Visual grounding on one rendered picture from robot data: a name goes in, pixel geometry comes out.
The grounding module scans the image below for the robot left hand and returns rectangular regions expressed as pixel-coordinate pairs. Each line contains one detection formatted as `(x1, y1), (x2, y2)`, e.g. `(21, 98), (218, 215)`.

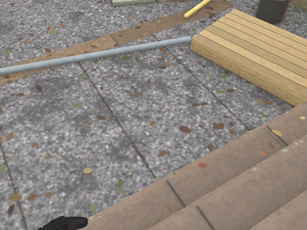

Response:
(37, 216), (88, 230)

